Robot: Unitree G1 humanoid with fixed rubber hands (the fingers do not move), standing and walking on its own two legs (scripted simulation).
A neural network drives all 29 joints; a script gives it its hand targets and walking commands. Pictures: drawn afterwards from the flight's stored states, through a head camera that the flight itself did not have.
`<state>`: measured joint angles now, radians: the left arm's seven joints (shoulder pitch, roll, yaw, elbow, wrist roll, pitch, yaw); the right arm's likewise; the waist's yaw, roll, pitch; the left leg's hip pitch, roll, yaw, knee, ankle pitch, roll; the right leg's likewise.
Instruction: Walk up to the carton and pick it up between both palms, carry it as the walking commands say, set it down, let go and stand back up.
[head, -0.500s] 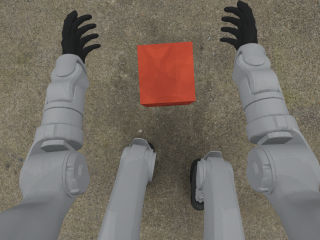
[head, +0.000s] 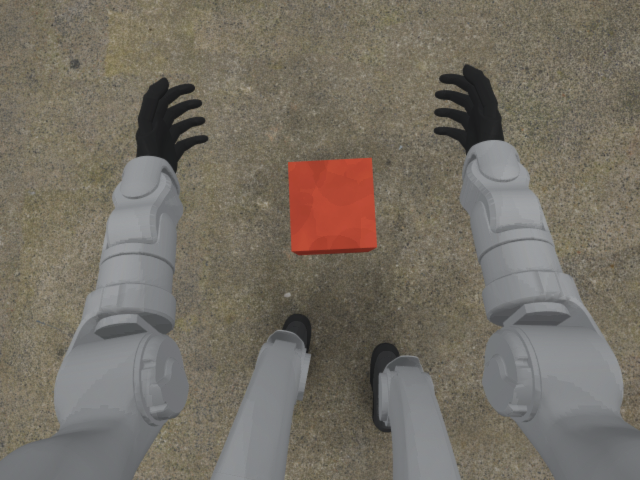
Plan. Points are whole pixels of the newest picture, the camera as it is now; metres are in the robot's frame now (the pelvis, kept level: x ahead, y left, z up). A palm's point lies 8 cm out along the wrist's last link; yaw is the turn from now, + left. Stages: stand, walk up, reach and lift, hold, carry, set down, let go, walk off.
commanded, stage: set down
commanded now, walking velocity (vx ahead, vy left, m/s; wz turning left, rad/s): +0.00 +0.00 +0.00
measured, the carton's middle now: (331, 211) +0.48 +0.07 -0.56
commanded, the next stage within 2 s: let go in 0.12 s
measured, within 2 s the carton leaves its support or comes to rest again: neither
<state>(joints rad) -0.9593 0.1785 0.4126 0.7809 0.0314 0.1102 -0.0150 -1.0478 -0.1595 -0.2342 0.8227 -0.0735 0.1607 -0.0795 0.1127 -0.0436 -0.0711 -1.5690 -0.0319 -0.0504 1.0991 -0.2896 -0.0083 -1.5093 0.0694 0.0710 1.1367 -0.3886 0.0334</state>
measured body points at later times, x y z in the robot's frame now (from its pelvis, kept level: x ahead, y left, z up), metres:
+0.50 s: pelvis +0.04 +0.01 +0.07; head +0.29 +0.03 +0.44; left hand +0.38 +0.27 -0.05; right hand +0.43 -0.13 -0.05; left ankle +0.09 +0.12 -0.61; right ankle +0.05 -0.13 -0.61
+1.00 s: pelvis +0.09 -0.01 +0.13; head +0.15 -0.02 +0.57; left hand +0.26 +0.23 +0.05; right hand +0.29 -0.24 +0.04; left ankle +0.09 +0.11 -0.61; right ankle +0.05 -0.13 -0.61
